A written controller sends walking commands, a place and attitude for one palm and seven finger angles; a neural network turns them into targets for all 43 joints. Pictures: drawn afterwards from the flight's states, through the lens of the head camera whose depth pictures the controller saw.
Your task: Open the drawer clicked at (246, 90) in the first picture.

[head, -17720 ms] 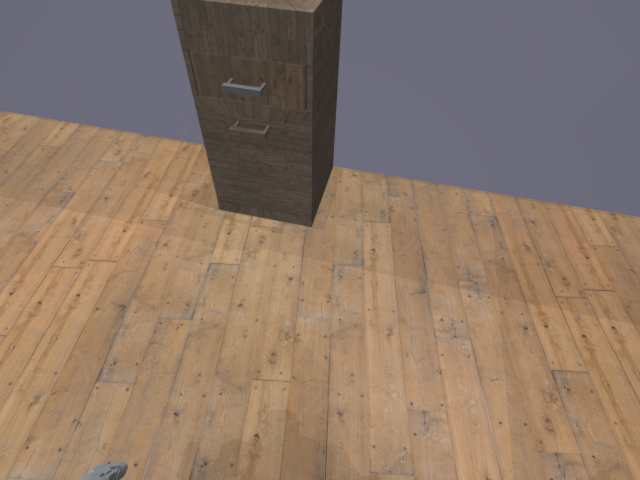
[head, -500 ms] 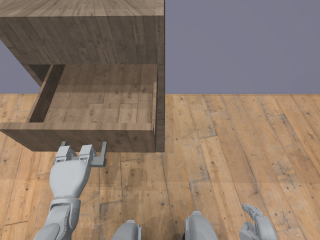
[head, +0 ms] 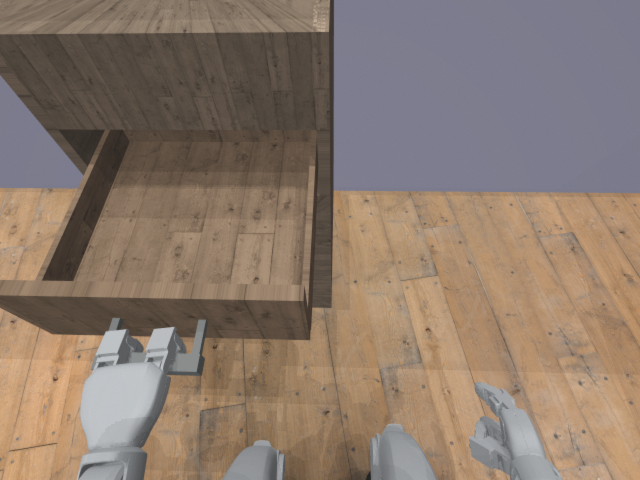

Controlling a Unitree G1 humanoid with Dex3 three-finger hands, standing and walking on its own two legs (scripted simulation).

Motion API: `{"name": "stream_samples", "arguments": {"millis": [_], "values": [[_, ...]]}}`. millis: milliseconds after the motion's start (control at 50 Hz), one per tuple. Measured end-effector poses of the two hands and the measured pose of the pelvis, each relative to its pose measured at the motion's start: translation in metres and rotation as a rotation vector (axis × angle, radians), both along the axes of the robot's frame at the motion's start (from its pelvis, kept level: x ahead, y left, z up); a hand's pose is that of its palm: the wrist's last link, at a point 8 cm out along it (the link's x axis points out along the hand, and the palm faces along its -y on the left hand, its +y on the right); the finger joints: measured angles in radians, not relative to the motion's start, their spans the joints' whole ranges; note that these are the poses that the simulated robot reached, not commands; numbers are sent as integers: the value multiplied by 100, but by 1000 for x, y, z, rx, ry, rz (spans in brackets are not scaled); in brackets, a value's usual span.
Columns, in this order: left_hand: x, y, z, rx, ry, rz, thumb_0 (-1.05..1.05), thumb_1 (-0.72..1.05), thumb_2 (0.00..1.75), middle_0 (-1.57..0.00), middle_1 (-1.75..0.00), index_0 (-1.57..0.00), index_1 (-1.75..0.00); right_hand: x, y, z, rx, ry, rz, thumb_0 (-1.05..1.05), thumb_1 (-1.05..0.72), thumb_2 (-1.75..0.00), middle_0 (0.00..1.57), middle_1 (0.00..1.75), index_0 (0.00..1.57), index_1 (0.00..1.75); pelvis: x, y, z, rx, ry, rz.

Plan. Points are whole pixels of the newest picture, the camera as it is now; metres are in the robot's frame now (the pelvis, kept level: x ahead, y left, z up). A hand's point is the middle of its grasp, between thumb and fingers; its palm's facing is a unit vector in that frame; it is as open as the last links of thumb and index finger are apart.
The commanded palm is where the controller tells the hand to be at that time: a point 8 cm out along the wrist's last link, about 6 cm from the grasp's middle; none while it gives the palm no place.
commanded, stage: pull the drawer open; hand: left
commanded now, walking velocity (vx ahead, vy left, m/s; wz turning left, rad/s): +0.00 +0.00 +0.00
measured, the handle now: (153, 345) +0.28 +0.23 -0.03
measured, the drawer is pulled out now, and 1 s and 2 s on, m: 0.27 0.30 0.30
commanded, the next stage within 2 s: open the thumb to release the handle in 0.42 s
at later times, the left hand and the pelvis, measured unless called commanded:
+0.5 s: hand (143, 424) +0.19 +0.23 -0.05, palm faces -0.04 -0.05 -1.00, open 5.8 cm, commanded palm +0.18 +0.23 -0.01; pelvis -0.01 -0.01 -0.01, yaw +1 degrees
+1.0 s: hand (140, 421) +0.20 +0.23 -0.05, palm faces -0.02 -0.04 -1.00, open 11.8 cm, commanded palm +0.17 +0.24 -0.01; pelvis -0.03 -0.01 +0.00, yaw +2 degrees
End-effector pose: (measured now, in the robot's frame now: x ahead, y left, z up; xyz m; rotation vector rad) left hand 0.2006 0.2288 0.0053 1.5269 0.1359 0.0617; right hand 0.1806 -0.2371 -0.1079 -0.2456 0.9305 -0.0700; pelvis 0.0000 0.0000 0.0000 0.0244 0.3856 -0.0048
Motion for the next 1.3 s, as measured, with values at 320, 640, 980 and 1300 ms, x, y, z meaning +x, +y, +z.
{"name": "stream_samples", "arguments": {"millis": [320, 640, 980, 1300], "values": [[-27, 0, 1, -5, 13, 4, 2, 73, 77, -26, -128, -38, -131, 8, 4, -7, 12, -36, 43, 1, -91, -90, 20, 30, 21, 30, -6, -4, -9, 6, 0, 4], [-24, 0, -3, 20, -42, 27, 1, 70, 81, -31, -130, -39, -133, -4, -3, -20, -11, -3, 42, 1, -91, -90, 20, 30, 21, 30, -15, -7, -14, 6, 0, 23], [-25, 3, 0, 10, -16, 46, 0, -13, 46, -31, -123, -34, -124, -24, -10, -7, -37, -11, 15, 1, -91, -90, 20, 30, 21, 30, -28, -12, -4, 5, -33, 32], [-25, 4, -1, 3, -32, 38, 0, -48, 31, -31, -121, -32, -120, -31, -3, -10, -29, -3, 5, 1, -91, -90, 20, 30, 21, 30, -33, -7, -5, 2, -39, 33]]}}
